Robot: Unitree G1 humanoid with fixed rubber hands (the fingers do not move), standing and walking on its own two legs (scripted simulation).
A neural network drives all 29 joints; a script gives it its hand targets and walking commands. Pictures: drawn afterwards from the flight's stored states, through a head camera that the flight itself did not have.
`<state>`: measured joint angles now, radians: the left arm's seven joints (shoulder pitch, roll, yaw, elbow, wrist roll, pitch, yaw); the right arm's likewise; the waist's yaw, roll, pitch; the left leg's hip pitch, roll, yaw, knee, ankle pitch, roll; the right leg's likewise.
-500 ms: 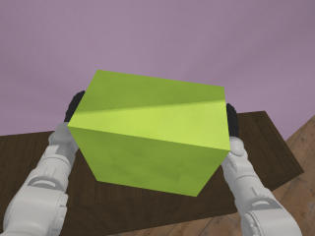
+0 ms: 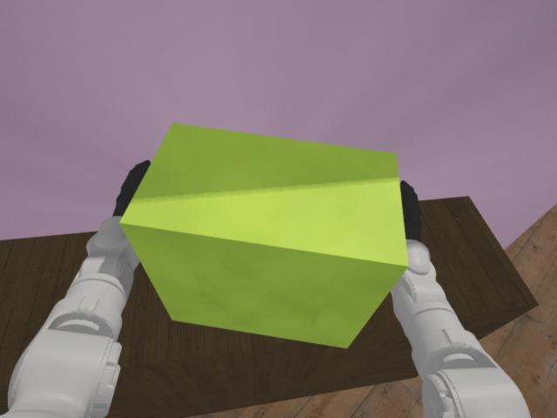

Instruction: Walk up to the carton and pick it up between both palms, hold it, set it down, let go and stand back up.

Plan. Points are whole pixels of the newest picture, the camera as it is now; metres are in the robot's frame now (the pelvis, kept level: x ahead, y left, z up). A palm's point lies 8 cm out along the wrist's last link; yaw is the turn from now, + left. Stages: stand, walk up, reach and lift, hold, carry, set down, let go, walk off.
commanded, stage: reach and lift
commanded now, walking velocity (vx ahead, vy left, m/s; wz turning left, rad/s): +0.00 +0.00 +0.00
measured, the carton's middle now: (269, 247) +0.37 -0.01 +0.02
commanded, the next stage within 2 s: none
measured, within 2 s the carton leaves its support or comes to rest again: leaves its support in 0.46 s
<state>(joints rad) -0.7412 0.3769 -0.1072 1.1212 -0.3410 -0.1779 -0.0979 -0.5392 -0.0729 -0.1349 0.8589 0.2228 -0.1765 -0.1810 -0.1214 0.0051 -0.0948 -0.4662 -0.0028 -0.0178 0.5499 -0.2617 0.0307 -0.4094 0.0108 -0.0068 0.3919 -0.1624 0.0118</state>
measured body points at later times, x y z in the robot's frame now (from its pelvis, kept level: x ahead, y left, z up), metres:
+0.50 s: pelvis +0.00 -0.01 +0.00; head +0.04 +0.01 +0.45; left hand +0.44 +0.16 +0.07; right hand +0.36 -0.23 +0.06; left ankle +0.00 +0.09 -0.74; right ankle +0.01 -0.15 -0.74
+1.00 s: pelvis -0.01 -0.03 +0.01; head +0.00 -0.03 +0.46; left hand +0.43 +0.14 +0.11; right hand +0.35 -0.26 +0.08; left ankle +0.00 +0.09 -0.74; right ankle +0.01 -0.15 -0.74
